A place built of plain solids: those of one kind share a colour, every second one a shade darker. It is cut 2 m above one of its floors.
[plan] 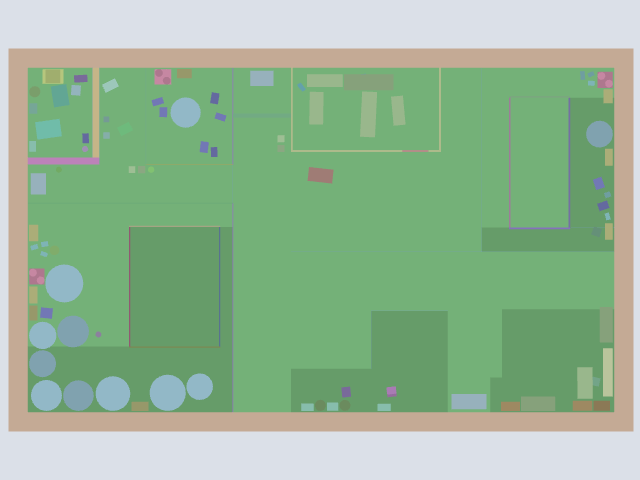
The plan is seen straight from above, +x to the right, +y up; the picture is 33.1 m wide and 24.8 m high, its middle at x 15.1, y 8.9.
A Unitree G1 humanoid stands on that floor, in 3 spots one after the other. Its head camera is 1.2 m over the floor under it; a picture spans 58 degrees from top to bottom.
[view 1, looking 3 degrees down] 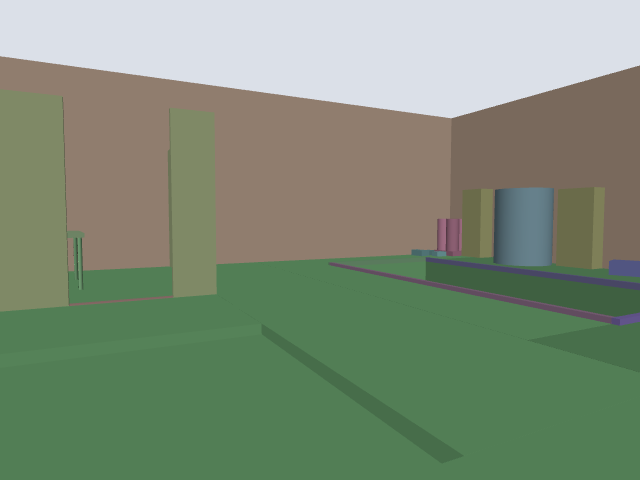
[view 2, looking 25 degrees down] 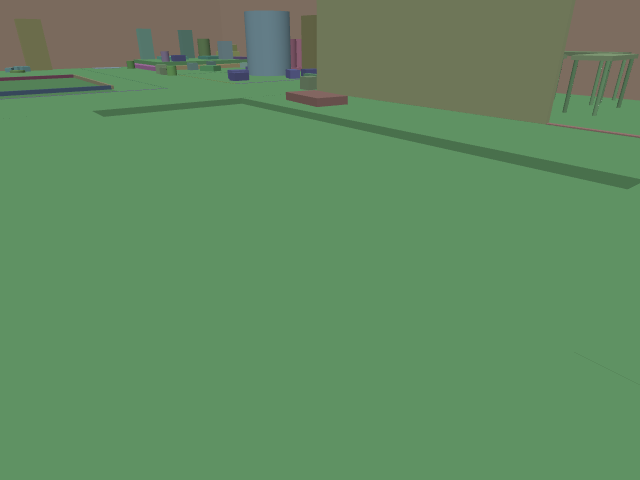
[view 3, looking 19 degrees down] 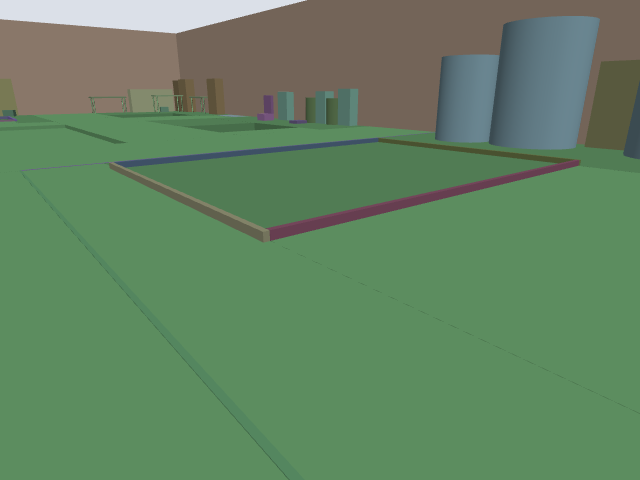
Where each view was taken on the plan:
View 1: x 19.74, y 6.74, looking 63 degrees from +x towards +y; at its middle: wall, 12.43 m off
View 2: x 22.55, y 6.56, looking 142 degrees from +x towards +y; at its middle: floor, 2.84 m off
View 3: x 2.28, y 11.42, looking -39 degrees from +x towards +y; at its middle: floor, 3.68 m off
